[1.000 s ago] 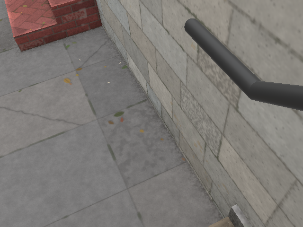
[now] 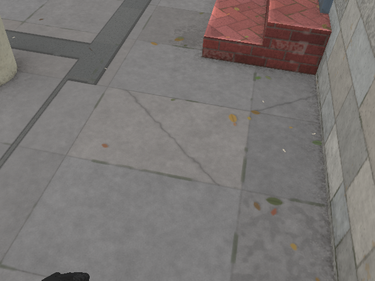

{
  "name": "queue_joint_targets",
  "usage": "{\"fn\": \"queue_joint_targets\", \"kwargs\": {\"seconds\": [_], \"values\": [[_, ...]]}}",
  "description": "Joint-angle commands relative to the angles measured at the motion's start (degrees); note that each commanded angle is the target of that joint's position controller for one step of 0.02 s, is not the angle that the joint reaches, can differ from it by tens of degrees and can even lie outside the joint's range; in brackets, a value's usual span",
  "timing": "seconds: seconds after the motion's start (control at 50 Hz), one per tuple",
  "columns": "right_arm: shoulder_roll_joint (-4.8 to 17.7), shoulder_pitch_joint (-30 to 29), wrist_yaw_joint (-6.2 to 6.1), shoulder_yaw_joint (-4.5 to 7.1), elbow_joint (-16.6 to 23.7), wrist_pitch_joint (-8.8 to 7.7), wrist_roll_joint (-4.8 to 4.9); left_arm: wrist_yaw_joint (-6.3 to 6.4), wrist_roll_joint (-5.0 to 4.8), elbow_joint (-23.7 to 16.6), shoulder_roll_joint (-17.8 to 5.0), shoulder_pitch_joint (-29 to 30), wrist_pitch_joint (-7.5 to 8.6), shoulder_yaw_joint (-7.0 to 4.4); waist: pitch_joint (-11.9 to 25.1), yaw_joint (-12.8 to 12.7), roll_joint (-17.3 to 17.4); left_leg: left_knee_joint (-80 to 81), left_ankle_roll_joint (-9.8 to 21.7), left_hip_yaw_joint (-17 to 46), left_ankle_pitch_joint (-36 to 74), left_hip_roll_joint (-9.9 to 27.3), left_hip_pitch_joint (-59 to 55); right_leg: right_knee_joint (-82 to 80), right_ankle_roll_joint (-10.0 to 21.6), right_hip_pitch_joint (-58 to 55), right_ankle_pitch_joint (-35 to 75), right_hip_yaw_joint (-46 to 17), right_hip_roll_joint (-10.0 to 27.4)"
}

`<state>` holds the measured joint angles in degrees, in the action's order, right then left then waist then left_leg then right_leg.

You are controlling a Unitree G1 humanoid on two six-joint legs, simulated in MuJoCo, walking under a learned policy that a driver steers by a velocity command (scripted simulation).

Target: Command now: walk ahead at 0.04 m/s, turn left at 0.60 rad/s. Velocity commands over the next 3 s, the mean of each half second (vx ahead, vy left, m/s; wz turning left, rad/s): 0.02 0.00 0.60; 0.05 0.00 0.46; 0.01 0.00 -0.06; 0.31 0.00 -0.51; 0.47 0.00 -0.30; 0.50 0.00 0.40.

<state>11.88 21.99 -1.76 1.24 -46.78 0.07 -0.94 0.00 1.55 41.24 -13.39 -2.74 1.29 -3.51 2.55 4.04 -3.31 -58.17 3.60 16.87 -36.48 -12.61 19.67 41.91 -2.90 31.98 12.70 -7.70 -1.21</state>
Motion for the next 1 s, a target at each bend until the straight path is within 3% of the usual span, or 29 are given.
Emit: {"fn": "queue_joint_targets", "kwargs": {"seconds": [0.02, 0.06, 0.08, 0.1, 0.12, 0.14, 0.16, 0.18, 0.2, 0.22, 0.24, 0.28, 0.32, 0.4, 0.48, 0.54, 0.62, 0.66, 0.72, 0.8, 0.82, 0.84, 0.88, 0.9, 0.92, 0.94, 0.96, 0.98, 1.0], "values": [[6.6, -0.2, 0.87, 1.04, 2.9, -0.26, -0.69, -0.29, -2.77, -4.2, -2.1, 2.0, 1.46, -0.60, -5.7, 1.4, 12.0, 10.1, 10.7, 14.8, 21.4, 7.7, 4.6, -18.4, 1.2, -9.1, 6.0, 0.0, 1.8], [7.2, 0.6, -0.19, 1.40, 2.7, -0.04, -1.93, 0.30, -4.39, -1.9, -2.6, -4.3, 1.06, -1.34, -7.4, 1.0, 9.8, 3.9, 8.5, 13.0, 19.5, 5.3, 8.3, -33.0, 1.3, -20.8, 15.1, 0.0, 5.8], [7.0, 0.8, -0.01, 1.46, 2.4, -0.38, -1.75, 0.78, -4.70, 0.2, -2.7, -9.4, 1.30, -1.72, -7.7, 0.1, 6.8, -1.9, 6.9, 10.4, 19.3, 3.1, 9.6, -40.3, 0.9, -27.6, 20.5, 2.7, 6.9], [7.0, 1.1, 0.34, 1.58, 2.1, -0.10, -1.65, 1.18, -4.10, 2.3, -4.2, -13.0, 0.98, -2.63, -5.6, -0.9, 3.4, -9.7, 5.2, 6.8, 17.6, 1.6, 14.5, -39.3, 0.1, -37.0, 22.2, 4.6, 7.3], [6.2, 1.2, 1.08, 1.61, 3.6, -0.23, -1.07, 0.72, -3.12, 3.4, -5.6, -15.6, 0.22, -2.83, -2.3, -1.6, -4.8, -18.8, 3.9, 3.6, -0.2, -0.4, 21.3, -34.3, 0.3, -46.0, 23.8, 3.7, 9.7], [4.3, 1.0, 1.64, 1.43, 4.3, -0.25, -1.14, 0.20, -2.89, 5.6, -7.4, -23.8, 0.20, -3.24, 1.8, -4.6, -8.9, -32.1, 3.4, -1.6, -13.5, -1.9, 31.9, -19.7, -0.5, -57.0, 33.4, 2.8, 12.0], [1.5, 3.5, 0.95, 1.02, 6.4, 0.44, 0.71, -0.51, -1.54, 5.0, -8.5, -28.0, 0.51, -2.60, 8.5, -4.2, -14.3, -56.8, 3.1, -8.5, -24.8, -2.3, 42.3, -1.1, 3.1, -65.4, 50.0, 1.6, 19.6], [0.5, 3.5, 0.32, 0.36, 6.7, 1.35, -0.44, -0.50, -3.46, 5.6, -8.5, -28.4, 0.73, -2.45, 11.2, -5.1, -12.7, -68.2, 4.2, -8.9, -18.6, 0.3, 52.3, -0.8, 5.7, -64.8, 31.4, -5.9, 23.8], [0.9, -1.1, 0.46, 0.34, 7.8, 2.01, -3.05, 0.38, -4.26, 4.9, -8.8, -27.3, 0.63, -2.22, 6.2, -5.5, -5.9, -74.8, 2.8, -10.0, -6.7, 1.5, 58.9, -7.4, 6.8, -56.5, 15.7, -10.3, 24.4], [1.2, -7.8, 0.67, 0.30, 10.3, 1.81, -2.94, 2.59, -3.10, 3.0, -12.4, -21.6, 0.49, -3.23, 6.7, -5.9, -10.4, -76.8, -0.6, -13.3, 0.0, 5.1, 62.1, -18.0, 12.8, -50.5, -11.1, -22.6, 31.5], [3.8, -14.1, 0.99, 0.74, 10.7, 2.35, -5.50, 3.68, -3.93, 2.7, -8.6, -16.3, -0.23, -1.44, 0.5, -4.9, -2.3, -78.6, -2.2, -10.9, 8.0, 7.1, 59.2, -22.7, 13.3, -37.2, -21.9, -18.8, 28.9], [3.5, -18.5, 1.11, 0.38, 12.0, 5.29, -3.88, 3.89, -1.72, 1.6, -6.2, -12.2, -1.08, 0.91, -4.5, -2.8, -1.1, -76.4, -4.9, -11.7, 14.4, 5.5, 48.8, -22.6, 11.1, -16.8, -21.5, -8.2, 20.7], [0.1, -16.6, 1.23, -0.27, 11.4, 6.47, -1.97, 3.69, -1.70, 0.6, -5.7, -10.6, -1.05, 2.61, -3.5, -1.4, -2.7, -78.2, -6.3, -11.2, 17.1, 3.2, 45.8, -20.7, 7.9, -10.0, -22.2, -1.5, 15.2], [-0.8, -18.7, 0.77, -0.41, 12.7, 6.22, -1.98, 3.72, -2.06, -0.4, -5.1, -15.0, -1.16, 3.99, -5.2, -2.3, -2.9, -81.6, -9.2, -11.8, 18.9, 2.5, 51.0, -19.6, 5.7, -12.4, -23.1, 1.0, 13.0], [0.8, -20.9, 1.23, 0.01, 14.8, 6.96, -2.35, 4.26, -1.28, -2.0, -6.7, -18.5, -1.20, 3.52, -3.5, -4.3, -3.2, -81.6, -9.5, -11.9, 15.0, 4.0, 54.7, -21.3, 8.7, -23.3, -21.5, -1.7, 16.3], [1.8, -22.7, 1.90, 0.06, 16.9, 7.50, -2.20, 4.20, -0.53, -3.2, -8.2, -20.3, -0.72, 2.33, -3.7, -5.2, -2.1, -77.5, -8.9, -11.1, 13.9, 6.1, 54.5, -23.9, 11.4, -28.0, -25.9, -1.5, 18.2], [2.2, -25.8, 1.79, -0.40, 20.5, 7.08, -1.66, 3.59, -0.52, -4.3, -9.7, -23.7, -1.16, 0.39, -3.6, -8.3, -0.7, -71.2, -6.2, -16.4, 4.2, 8.3, 51.0, -24.2, 17.4, -32.4, -15.8, 3.5, 20.4], [2.0, -27.0, 1.78, -0.95, 22.4, 6.92, -1.73, 3.35, -0.03, -4.6, -10.8, -24.1, -1.00, -0.51, -3.1, -8.8, -1.5, -70.5, -4.5, -17.8, 2.1, 10.0, 49.9, -27.3, 18.8, -33.2, -24.6, 4.1, 22.0], [0.7, -26.5, 1.07, -1.64, 24.0, 6.69, -2.55, 3.76, -0.26, -4.4, -9.7, -25.2, -0.09, -0.78, -4.1, -8.9, 2.8, -68.0, -3.2, -17.9, 2.3, 11.8, 50.7, -27.9, 19.1, -34.2, -30.9, 5.0, 23.5], [0.1, -26.5, 1.27, -2.56, 26.6, 5.15, -1.03, 3.06, -0.11, -4.7, -10.6, -23.1, 0.28, -0.36, -2.2, -7.7, 0.3, -59.4, -2.5, -18.3, 0.5, 13.5, 41.9, -27.7, 18.8, -30.7, -18.9, 9.5, 24.1], [0.8, -26.6, 1.53, -2.09, 26.1, 5.15, -0.94, 2.75, 0.06, -4.6, -11.5, -22.5, 0.12, -0.66, 0.3, -7.8, 0.2, -57.6, -1.8, -20.3, -1.0, 13.5, 39.5, -27.6, 19.0, -31.9, -14.8, 10.9, 24.3], [1.4, -27.1, 1.90, -1.91, 26.7, 4.83, -0.11, 2.41, 0.33, -5.0, -10.8, -21.2, 0.24, 0.14, 0.9, -7.8, 0.5, -53.5, -1.1, -19.1, -2.3, 14.1, 35.2, -28.3, 18.4, -29.8, -12.1, 12.0, 24.6], [0.2, -22.5, 2.26, -2.83, 25.8, 4.09, 0.95, 2.03, -0.63, -4.9, -11.8, -16.7, -0.45, 0.20, 1.8, -4.4, -3.7, -39.4, 1.3, -20.5, -4.0, 14.4, 20.7, -29.1, 16.6, -23.7, -2.0, 19.2, 22.6], [0.2, -17.0, 2.87, -2.71, 24.1, 3.42, 2.40, 0.44, -1.38, -4.9, -12.1, -15.6, -0.69, 0.38, 2.4, -2.7, -5.8, -32.6, 2.5, -20.2, -5.5, 12.1, 7.3, -29.1, 15.0, -17.1, 5.7, 23.0, 20.4], [1.6, -12.9, 3.15, -2.37, 22.5, 3.13, 2.89, -0.43, -2.47, -3.1, -13.9, -19.1, -0.82, -0.36, 3.5, -2.2, -7.2, -22.9, 5.3, -15.9, -11.1, 8.6, 3.1, -23.8, 14.1, -17.7, 19.0, 21.5, 19.9], [4.8, -6.7, 2.91, -1.73, 21.6, 2.35, 2.93, -1.49, -2.67, -3.1, -14.6, -19.8, -1.06, -0.73, 6.0, 2.0, 4.5, -9.2, 8.1, -2.5, 10.0, 13.1, -5.0, -9.2, 11.3, -12.8, 26.8, 22.8, 17.8], [10.7, -0.4, 2.05, -0.59, 19.2, 2.34, 2.65, -2.86, -1.47, -7.1, -13.9, -14.2, -1.69, -1.12, 5.9, 3.8, 20.5, 7.5, 10.0, 22.2, 29.2, 22.4, -8.8, 7.4, 8.6, 2.3, -16.8, 17.3, 12.0], [12.4, 2.6, 1.46, 0.05, 16.2, 3.18, 1.82, -3.91, -1.12, -8.0, -11.6, -9.2, -2.88, -0.82, 3.0, 3.6, 16.1, 24.2, 11.6, 34.3, 29.0, 24.2, -7.7, 9.8, 5.7, 11.8, -42.3, 4.0, 6.7], [9.9, 0.1, 0.59, -0.90, 14.8, 2.30, 0.38, -4.30, -2.63, -7.2, -8.8, -11.0, -2.89, 0.17, -1.8, 0.9, 9.2, 24.7, 11.7, 34.3, 44.2, 27.4, -3.4, 8.9, 5.7, 11.1, -41.4, -7.8, 2.8]]}}
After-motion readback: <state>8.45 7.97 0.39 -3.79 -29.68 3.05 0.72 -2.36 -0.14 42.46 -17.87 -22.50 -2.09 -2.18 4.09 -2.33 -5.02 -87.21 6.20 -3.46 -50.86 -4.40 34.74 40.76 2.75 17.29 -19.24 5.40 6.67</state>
